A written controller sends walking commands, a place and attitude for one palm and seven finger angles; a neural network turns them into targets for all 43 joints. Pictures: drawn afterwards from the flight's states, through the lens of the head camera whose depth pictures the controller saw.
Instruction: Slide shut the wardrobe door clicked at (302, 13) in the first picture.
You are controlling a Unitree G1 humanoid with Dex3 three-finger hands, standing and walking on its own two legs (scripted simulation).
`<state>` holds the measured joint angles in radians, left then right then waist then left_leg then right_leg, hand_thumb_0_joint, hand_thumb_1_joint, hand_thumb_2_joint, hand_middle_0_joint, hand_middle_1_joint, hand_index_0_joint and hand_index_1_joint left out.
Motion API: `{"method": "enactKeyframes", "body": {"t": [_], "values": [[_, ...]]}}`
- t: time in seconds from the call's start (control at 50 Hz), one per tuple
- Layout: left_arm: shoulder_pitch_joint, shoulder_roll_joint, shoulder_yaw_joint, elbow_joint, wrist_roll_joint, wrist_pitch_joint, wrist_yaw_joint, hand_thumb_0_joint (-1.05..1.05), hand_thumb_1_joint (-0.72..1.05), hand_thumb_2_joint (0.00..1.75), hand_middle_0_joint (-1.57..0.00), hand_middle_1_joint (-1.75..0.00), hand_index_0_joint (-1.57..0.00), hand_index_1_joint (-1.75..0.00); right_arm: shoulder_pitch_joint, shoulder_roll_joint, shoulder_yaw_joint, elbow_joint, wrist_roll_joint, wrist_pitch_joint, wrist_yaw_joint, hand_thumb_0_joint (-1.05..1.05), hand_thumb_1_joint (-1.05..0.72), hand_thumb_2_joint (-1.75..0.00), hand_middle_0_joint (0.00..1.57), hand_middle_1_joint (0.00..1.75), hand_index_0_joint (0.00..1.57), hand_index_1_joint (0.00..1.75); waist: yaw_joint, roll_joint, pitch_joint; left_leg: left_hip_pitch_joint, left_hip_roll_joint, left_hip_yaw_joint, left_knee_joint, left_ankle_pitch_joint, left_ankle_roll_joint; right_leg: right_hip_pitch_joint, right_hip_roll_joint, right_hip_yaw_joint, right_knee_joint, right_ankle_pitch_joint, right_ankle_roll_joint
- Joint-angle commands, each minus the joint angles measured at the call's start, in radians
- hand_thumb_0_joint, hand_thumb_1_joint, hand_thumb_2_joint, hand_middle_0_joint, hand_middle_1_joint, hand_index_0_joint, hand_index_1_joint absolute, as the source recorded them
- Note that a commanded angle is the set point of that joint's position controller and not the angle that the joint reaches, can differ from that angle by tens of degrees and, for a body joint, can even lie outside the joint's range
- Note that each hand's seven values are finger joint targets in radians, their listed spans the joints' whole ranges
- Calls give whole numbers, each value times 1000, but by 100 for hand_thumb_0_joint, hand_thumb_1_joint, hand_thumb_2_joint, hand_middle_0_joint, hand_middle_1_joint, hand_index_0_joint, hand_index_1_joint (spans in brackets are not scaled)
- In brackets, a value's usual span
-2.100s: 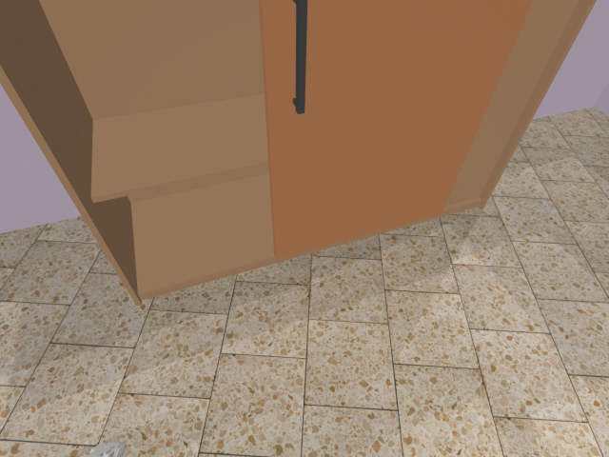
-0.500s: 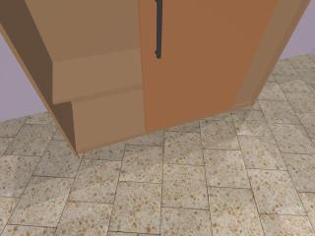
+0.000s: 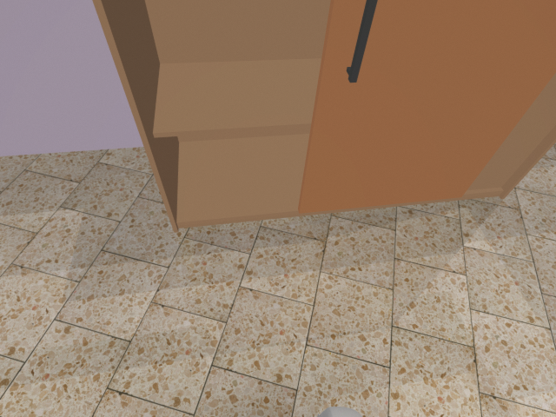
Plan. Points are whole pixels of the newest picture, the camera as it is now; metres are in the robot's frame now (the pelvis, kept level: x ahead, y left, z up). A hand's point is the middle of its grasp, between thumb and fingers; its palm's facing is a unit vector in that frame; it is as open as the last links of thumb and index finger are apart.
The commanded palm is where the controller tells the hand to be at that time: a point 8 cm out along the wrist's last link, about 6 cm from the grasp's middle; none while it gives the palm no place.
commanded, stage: turn to face it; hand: right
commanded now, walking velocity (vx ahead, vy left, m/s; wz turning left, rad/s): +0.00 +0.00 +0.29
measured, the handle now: (361, 28) +0.97 -0.18 +0.09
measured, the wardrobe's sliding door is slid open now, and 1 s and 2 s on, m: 0.53 0.53 0.53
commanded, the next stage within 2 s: take the last steps up to it in 0.20 s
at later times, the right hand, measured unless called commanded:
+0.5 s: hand out of the picture +0.08 -0.25 -0.17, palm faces -0.14 +0.97 -0.20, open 7.4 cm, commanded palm none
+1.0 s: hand out of the picture +0.07 -0.28 -0.19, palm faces -0.02 +0.99 -0.16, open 7.3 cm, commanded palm none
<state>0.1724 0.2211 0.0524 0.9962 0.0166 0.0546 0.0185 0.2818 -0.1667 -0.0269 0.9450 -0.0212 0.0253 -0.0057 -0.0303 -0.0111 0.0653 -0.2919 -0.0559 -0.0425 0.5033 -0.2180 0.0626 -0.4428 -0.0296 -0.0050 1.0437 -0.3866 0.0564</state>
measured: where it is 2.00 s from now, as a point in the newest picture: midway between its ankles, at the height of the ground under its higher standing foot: (306, 334)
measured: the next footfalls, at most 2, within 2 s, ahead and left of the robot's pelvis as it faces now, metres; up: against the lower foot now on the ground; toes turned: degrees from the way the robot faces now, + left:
right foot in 0.24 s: +0.02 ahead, -0.15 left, +0.00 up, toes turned +5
left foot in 0.62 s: +0.02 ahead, +0.08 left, +0.00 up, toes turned +15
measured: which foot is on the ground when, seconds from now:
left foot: down 0.00-0.26, up 0.28-0.60, down 0.62-1.00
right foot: up 0.00-0.22, down 0.24-0.62, up 0.64-0.98, down 1.00-1.00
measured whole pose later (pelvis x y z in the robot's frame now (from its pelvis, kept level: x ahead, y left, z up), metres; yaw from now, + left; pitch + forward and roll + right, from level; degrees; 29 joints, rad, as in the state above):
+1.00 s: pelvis +0.14 -0.11 -0.02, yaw +6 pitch +1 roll +1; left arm 0.25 0.21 0.06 0.99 0.03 -0.02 -0.04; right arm 0.46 -0.17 -0.05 1.14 -0.04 -0.04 -0.01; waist -0.04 0.03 0.02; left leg -0.02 0.16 0.13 0.49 -0.44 -0.10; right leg -0.43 -0.10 -0.12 0.62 -0.22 0.01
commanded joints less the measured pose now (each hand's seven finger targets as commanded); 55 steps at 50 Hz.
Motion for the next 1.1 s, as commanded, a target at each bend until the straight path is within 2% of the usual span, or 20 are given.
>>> {"method": "enactKeyframes", "body": {"t": [0.0,0.12,0.18,0.2,0.22,0.24,0.34,0.48,0.54,0.56,0.6,0.62,0.68,0.74,0.92,0.94,0.96,0.98,1.02,1.08], "values": [[-16,70,18,-77,-5,-31,8,0,90,90,-20,-30,-20,-30,48,-218,-67,-58,-3,-19,-20,0,-90,-90,20,30,20,30,-3,118,-120,152,259,-320,-191,241,124,-40,-12,10,-82,-6,-1],[19,51,10,-77,-14,-47,15,0,90,90,-20,-30,-20,-30,32,-226,-76,-52,-9,-9,-19,0,-90,-90,20,30,20,30,1,144,-133,117,243,-363,-182,238,127,82,11,-1,-338,-29,-25],[131,49,8,-46,-18,-60,22,0,90,90,-20,-30,-20,-30,-21,-212,-73,-57,-1,-2,-20,0,-90,-90,20,30,20,30,55,153,-141,-4,189,-325,-128,152,57,290,12,-7,-600,117,-38],[162,80,12,-40,-16,-70,25,0,90,90,-20,-30,-20,-30,-26,-179,-66,-69,4,0,-18,0,-90,-90,20,30,20,30,66,63,-144,-103,131,-272,-71,58,19,393,-52,39,-678,127,-58],[154,152,23,-51,-3,-72,25,0,90,90,-20,-30,-20,-30,-25,-134,-57,-87,9,4,-9,0,-90,-90,20,30,20,30,62,-174,-92,-264,11,-145,80,-125,-35,421,-237,261,-766,119,-130],[133,191,26,-79,3,-63,25,0,90,90,-20,-30,-20,-30,-46,-124,-57,-102,4,2,-6,0,-90,-90,20,30,20,30,59,-254,-31,-283,-27,-20,275,-297,-78,295,-380,376,-828,150,-213],[85,112,-2,-72,10,-79,21,0,90,90,-20,-30,-20,-30,1,-109,-49,-30,-10,6,12,0,-90,-90,20,30,20,30,12,-145,-28,-244,41,24,551,-176,-90,250,-206,136,-815,149,-205],[260,105,4,19,14,-84,5,0,90,90,-20,-30,-20,-30,-117,-74,-18,-53,-10,-23,22,0,-90,-90,20,30,20,30,74,-139,57,-140,90,134,201,-221,-65,271,-214,170,-844,29,-244],[251,95,-1,39,9,-83,2,0,90,90,-20,-30,-20,-30,3,-60,-26,-4,-8,-40,18,0,-90,-90,20,30,20,30,7,-84,0,111,71,169,-35,-91,-60,196,-162,99,-711,59,-200],[251,68,-5,39,1,-88,-1,0,90,90,-20,-30,-20,-30,73,-90,-34,26,-9,-50,10,0,-90,-90,20,30,20,30,-20,-11,-29,279,122,111,-113,-60,-43,91,-114,56,-605,37,-166],[170,23,-11,-29,4,-97,-12,0,90,90,-20,-30,-20,-30,272,-255,-73,79,-5,-62,-10,0,-90,-90,20,30,20,30,-105,277,-49,494,541,-409,-317,-252,124,-281,9,-89,-161,-214,-76],[109,67,2,-41,15,-89,-17,0,90,90,-20,-30,-20,-30,269,-248,-73,94,3,-70,-16,0,-90,-90,20,30,20,30,-104,257,-4,382,546,-444,-362,-315,151,-300,-41,-9,-56,-150,-73],[131,21,13,-7,18,-68,-39,0,90,90,-20,-30,-20,-30,123,-138,-54,76,-6,-78,-25,0,-90,-90,20,30,20,30,-10,121,108,161,462,-219,-375,-290,105,-255,-101,2,18,29,-54],[185,-17,12,5,14,-53,-54,0,90,90,-20,-30,-20,-30,94,-132,-47,78,-8,-94,-20,0,-90,-90,20,30,20,30,31,160,82,93,383,-8,-378,-126,47,-166,-97,-56,-52,152,-30],[114,1,14,-49,3,-83,-73,0,90,90,-20,-30,-20,-30,117,-188,-62,126,-20,-88,-17,0,-90,-90,20,30,20,30,45,177,71,55,363,100,-224,-40,7,104,-61,-141,-405,134,-52],[218,32,21,-15,8,-92,-64,0,90,90,-20,-30,-20,-30,119,-177,-61,128,-18,-82,-16,0,-90,-90,20,30,20,30,92,110,13,21,321,151,-60,32,-15,277,-32,-157,-484,145,-57],[379,124,41,32,19,-101,-46,0,90,90,-20,-30,-20,-30,153,-129,-52,128,-10,-77,-9,0,-90,-90,20,30,20,30,145,-113,-114,-23,240,215,228,15,-42,480,-90,-81,-550,124,-74],[467,247,68,51,21,-105,-27,0,90,90,-20,-30,-20,-30,168,-65,-45,93,5,-69,-1,0,-90,-90,20,30,20,30,159,-403,-187,-265,91,235,566,-385,-85,609,-340,309,-686,91,-155],[373,208,51,47,8,-100,-4,0,90,90,-20,-30,-20,-30,40,-59,-41,51,4,-74,-3,0,-90,-90,20,30,20,30,149,-281,-147,-397,136,64,847,-317,-35,492,-403,399,-813,-40,-221],[200,53,8,22,8,-128,1,0,90,90,-20,-30,-20,-30,50,-48,-43,94,-9,-69,17,0,-90,-90,20,30,20,30,55,-110,-32,-309,213,64,770,-120,-46,256,-298,145,-820,151,-189]]}}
